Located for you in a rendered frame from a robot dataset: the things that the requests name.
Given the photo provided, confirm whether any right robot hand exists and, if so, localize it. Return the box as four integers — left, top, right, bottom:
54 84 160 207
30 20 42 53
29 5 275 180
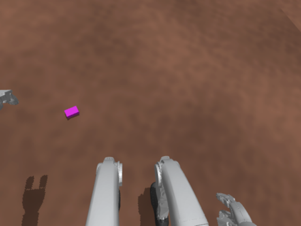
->
216 193 252 226

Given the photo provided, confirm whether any right robot foot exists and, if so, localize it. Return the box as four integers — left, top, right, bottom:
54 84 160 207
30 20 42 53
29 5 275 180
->
150 182 169 226

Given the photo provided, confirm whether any small box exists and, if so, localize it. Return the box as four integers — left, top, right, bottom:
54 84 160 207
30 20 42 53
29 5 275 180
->
64 106 79 118

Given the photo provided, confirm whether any left robot hand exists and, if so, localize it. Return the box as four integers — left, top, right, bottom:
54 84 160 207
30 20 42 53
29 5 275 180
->
0 90 19 110

